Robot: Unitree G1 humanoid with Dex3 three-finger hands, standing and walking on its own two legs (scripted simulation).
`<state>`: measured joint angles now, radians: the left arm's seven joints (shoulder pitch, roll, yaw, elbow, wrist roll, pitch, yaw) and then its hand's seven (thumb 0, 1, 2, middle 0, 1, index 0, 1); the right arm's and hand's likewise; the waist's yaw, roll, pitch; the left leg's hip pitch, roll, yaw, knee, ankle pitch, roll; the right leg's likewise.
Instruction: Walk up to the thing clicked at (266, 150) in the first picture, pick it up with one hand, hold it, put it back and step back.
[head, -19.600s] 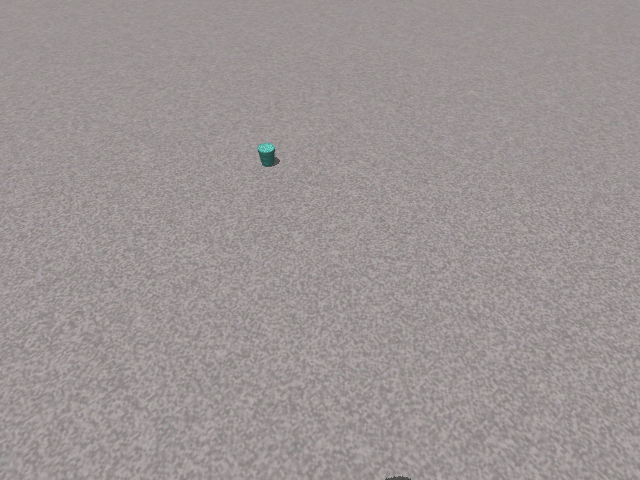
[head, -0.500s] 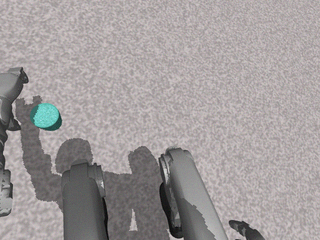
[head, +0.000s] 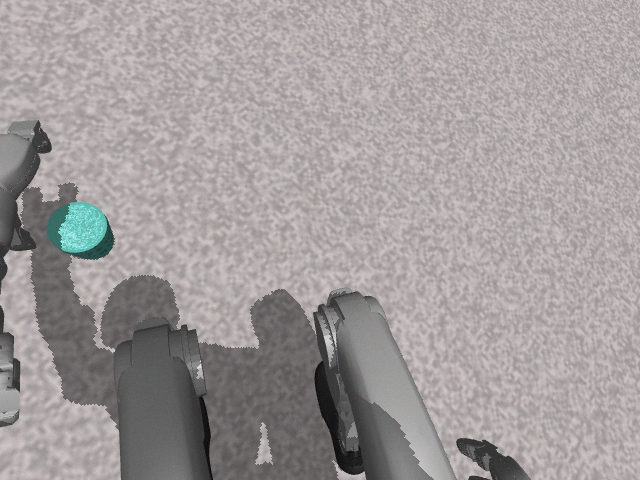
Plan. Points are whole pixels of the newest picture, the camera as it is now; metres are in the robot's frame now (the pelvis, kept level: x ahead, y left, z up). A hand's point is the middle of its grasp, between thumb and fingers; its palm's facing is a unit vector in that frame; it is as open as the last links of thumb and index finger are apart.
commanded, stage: withdraw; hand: left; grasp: from above
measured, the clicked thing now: (86, 235) +0.50 +0.29 -0.34
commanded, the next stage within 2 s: none
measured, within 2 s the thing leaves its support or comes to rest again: neither
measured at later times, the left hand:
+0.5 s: hand (4, 196) +0.48 +0.31 -0.11, palm faces -0.39 -0.04 -0.92, open 13.3 cm
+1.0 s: hand out of the picture +0.48 +0.32 -0.10, palm faces -0.42 -0.04 -0.91, open 13.3 cm
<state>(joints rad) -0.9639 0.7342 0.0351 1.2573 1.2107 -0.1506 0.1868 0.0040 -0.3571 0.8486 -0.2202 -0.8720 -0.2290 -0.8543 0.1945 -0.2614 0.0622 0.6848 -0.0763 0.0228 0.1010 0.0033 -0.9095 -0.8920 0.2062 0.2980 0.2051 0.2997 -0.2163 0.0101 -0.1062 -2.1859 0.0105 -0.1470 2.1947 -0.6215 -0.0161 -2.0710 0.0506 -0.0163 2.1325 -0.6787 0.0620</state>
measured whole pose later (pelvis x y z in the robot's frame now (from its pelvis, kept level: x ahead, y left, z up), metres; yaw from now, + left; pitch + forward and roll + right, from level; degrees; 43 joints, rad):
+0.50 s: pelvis +0.00 +0.00 +0.01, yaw +0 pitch +34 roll -8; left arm -0.95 0.73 0.04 1.24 1.21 -0.14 0.22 0.00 -0.36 0.84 -0.22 -0.86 -0.23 -0.84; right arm 0.18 -0.26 0.05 0.68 -0.07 0.03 0.10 0.00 -0.91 -0.89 0.21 0.30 0.20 0.30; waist -0.21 0.01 -0.12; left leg -2.17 0.01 -0.15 2.18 -0.62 -0.02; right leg -2.05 0.05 -0.02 2.12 -0.68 0.06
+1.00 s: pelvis +0.00 +0.00 +0.01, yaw +0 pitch +35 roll -8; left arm -0.95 0.74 0.03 1.22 1.16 -0.08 0.16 0.00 -0.36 0.85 -0.22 -0.85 -0.23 -0.84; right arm 0.21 -0.25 0.05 0.67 -0.06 0.05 0.10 0.00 -0.91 -0.89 0.21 0.30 0.20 0.30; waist -0.21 0.03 -0.13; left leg -2.15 0.02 -0.14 2.16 -0.63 -0.02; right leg -2.05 0.05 -0.02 2.10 -0.68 0.07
